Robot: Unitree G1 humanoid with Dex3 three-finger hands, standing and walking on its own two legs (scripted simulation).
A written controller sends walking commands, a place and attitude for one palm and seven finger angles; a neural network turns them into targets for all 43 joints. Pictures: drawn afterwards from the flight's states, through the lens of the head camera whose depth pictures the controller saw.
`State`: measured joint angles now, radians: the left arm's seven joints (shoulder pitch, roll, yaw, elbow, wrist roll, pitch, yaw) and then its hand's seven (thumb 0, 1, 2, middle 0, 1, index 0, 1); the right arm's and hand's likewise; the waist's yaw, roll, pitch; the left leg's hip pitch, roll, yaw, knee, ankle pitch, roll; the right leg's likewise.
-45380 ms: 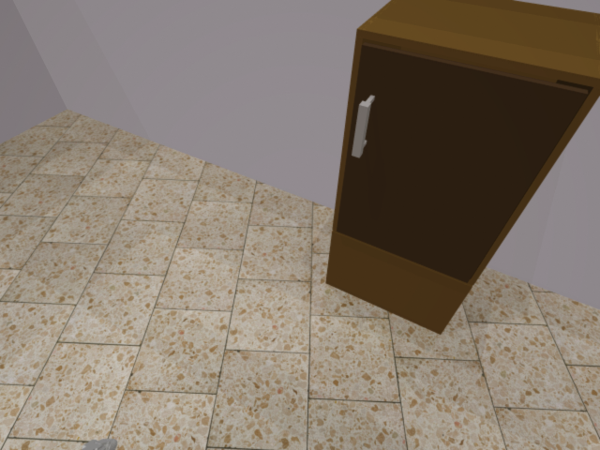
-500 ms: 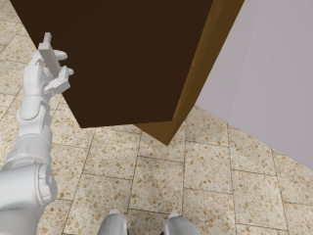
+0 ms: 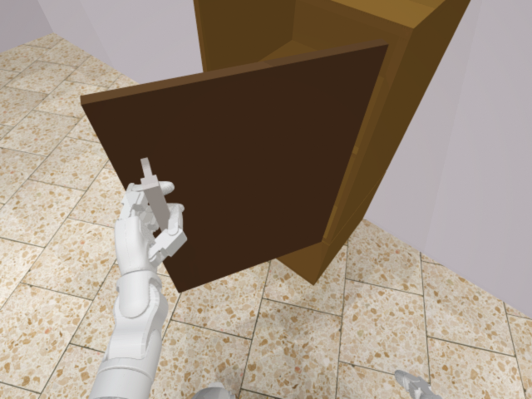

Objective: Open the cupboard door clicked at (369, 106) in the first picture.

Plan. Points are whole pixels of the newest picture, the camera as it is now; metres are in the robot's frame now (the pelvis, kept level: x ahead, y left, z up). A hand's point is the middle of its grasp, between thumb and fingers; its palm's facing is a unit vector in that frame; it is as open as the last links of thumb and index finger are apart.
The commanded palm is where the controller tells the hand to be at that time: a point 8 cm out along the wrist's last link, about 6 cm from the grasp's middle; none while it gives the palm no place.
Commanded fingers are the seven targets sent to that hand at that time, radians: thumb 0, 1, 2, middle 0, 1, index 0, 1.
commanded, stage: pull the door open along its arc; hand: left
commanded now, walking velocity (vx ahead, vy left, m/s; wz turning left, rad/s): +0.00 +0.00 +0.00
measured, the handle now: (158, 200) +0.40 +0.18 +0.06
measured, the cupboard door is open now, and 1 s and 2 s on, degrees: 61 82 84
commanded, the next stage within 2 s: open thumb and fingers to let go in 0.34 s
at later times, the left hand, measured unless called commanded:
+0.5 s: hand (241, 302) +0.24 +0.04 +0.06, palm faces +0.39 -0.92 -0.02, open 5.9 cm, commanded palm +0.19 +0.09 +0.06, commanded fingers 0.00 0.62 0.78 -0.38 -1.32 -0.38 -1.32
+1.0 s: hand (237, 302) +0.24 +0.05 +0.06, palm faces +0.45 -0.89 +0.01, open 13.1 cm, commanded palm +0.20 +0.09 +0.06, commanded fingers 0.00 -0.50 0.30 -0.24 -0.85 -0.24 -0.85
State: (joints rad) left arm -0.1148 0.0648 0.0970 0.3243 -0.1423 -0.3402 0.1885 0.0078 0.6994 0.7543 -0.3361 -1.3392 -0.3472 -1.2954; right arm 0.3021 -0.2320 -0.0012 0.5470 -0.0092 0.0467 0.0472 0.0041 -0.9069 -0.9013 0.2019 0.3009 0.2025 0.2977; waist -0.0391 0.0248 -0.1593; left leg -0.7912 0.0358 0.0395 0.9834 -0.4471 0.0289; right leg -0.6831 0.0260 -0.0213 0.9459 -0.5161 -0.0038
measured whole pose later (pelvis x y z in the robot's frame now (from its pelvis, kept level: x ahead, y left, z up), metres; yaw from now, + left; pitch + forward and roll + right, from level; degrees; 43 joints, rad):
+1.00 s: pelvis -0.01 -0.06 +0.00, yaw +5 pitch +10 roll +1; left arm 0.27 -0.09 -0.18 0.05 0.05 -0.30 0.51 0.00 -0.34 0.37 -0.30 -1.17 -0.31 -1.17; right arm 0.23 -0.21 0.00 0.55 -0.07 -0.01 -0.01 0.01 -0.91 -0.90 0.20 0.30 0.20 0.30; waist -0.01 0.04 -0.16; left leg -0.73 0.02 -0.04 0.96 -0.41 -0.03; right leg -0.63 0.02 -0.10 1.00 -0.56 -0.09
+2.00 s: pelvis -0.03 -0.01 -0.02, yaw +2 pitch +10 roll -1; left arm 0.47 0.07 -0.27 -0.20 0.00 -0.31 0.14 -0.02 -0.50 0.30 -0.18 -0.31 -0.19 -0.31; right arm 0.27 -0.20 0.05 0.38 -0.01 0.00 0.02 0.01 -0.90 -0.90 0.20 0.30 0.20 0.30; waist -0.02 0.05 -0.13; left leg -0.79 0.01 0.01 1.08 -0.46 0.02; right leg -0.68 0.01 -0.05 1.06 -0.56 -0.01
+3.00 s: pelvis -0.01 -0.01 -0.01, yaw +3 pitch +9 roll -2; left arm 0.69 0.21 0.05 -0.40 -0.24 -0.25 -0.13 -0.02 -0.50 0.30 -0.15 -0.30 -0.15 -0.30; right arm 0.29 -0.21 0.03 0.40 0.04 -0.03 -0.06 0.01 -0.90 -0.90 0.20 0.30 0.20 0.30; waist 0.01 0.06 -0.16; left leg -0.73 0.02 -0.02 1.03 -0.46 0.01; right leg -0.59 0.02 -0.07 0.99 -0.54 -0.02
